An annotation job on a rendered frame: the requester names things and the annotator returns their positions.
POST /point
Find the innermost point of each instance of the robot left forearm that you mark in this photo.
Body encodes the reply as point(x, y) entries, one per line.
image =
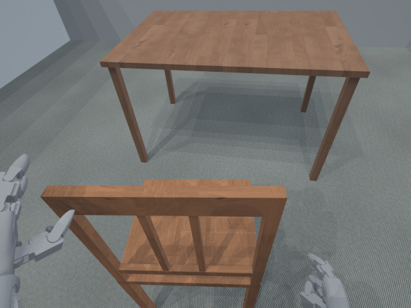
point(9, 287)

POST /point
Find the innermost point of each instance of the chair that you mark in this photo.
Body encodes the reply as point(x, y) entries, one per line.
point(184, 232)

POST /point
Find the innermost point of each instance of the robot right hand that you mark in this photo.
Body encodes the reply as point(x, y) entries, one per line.
point(331, 292)

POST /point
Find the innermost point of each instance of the table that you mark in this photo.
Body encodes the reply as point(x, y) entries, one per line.
point(308, 43)

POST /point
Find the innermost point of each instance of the robot left hand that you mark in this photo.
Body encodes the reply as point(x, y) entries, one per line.
point(12, 187)

